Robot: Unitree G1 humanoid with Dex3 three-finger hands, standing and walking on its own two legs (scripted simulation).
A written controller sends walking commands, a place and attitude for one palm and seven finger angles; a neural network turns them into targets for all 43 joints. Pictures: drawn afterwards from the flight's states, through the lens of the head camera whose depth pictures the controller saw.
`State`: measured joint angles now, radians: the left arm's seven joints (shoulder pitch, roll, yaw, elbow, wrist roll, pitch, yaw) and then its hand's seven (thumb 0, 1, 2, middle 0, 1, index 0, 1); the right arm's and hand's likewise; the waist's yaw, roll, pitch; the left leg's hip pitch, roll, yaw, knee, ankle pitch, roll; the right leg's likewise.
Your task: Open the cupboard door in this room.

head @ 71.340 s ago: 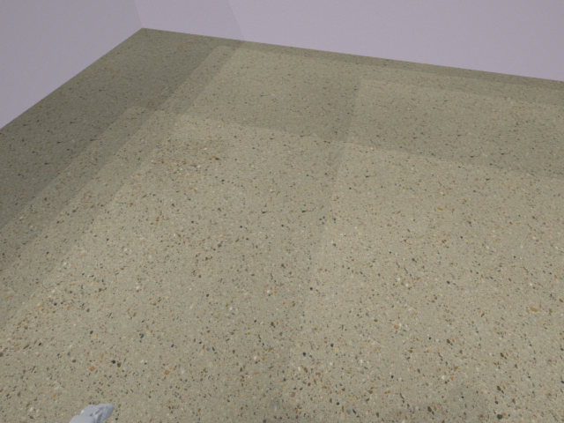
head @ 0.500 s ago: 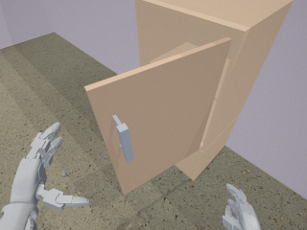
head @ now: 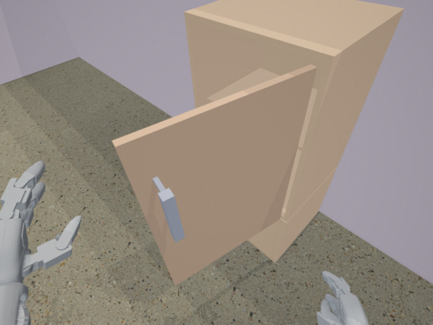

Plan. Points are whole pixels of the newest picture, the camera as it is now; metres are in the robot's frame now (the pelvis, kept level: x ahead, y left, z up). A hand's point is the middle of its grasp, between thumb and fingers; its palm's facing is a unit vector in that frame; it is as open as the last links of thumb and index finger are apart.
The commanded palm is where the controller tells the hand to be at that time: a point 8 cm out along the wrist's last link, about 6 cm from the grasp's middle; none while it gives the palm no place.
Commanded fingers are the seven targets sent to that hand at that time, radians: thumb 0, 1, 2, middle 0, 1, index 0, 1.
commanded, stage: draw the hand back to the body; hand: left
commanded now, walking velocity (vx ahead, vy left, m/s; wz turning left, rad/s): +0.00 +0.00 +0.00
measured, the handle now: (168, 209) +0.31 +0.14 +0.05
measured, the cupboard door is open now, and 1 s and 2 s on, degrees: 77 77 77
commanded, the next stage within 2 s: step back with the hand held close in 0.46 s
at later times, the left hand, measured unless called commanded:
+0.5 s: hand (54, 241) +0.18 +0.25 +0.15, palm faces +0.46 -0.79 -0.41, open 7.4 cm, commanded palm +0.13 +0.29 +0.16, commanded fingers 0.00 0.90 0.90 -0.20 -0.30 -0.20 -0.30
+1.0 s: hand (33, 257) +0.15 +0.27 +0.15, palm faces +0.35 -0.77 -0.53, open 7.4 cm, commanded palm +0.09 +0.31 +0.17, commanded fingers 0.00 0.90 0.90 -0.20 -0.30 -0.20 -0.30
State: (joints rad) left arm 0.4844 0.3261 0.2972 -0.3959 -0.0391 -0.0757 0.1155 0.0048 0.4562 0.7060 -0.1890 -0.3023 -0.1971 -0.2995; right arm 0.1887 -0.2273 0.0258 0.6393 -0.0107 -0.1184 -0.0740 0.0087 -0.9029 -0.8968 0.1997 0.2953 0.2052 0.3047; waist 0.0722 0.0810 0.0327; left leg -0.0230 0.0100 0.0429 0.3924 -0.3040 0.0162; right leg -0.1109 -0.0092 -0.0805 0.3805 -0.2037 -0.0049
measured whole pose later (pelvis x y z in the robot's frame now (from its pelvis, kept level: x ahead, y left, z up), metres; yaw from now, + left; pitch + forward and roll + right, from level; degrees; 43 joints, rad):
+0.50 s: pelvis -0.01 -0.01 +0.00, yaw +0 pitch -5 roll -1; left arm 0.47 0.32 0.33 -0.37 -0.05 -0.10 0.12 0.02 0.88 0.89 -0.21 -0.30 -0.21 -0.30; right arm 0.19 -0.22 0.01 0.66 -0.01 -0.12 -0.08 0.01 -0.90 -0.90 0.20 0.30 0.20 0.30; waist 0.07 0.08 0.05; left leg -0.01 0.02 0.05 0.38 -0.28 0.00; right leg -0.09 0.01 -0.08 0.36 -0.18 -0.02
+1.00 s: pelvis -0.06 +0.02 -0.01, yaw -2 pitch +0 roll +0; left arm 0.56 0.42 0.42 -0.49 -0.03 -0.17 0.13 0.02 0.89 0.89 -0.21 -0.30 -0.22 -0.30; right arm 0.18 -0.23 -0.02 0.55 0.01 -0.02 -0.09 0.01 -0.90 -0.90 0.20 0.30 0.20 0.30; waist 0.00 0.00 0.05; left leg -0.24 -0.02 0.09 0.50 -0.27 0.05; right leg -0.34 -0.04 -0.03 0.48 -0.15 0.02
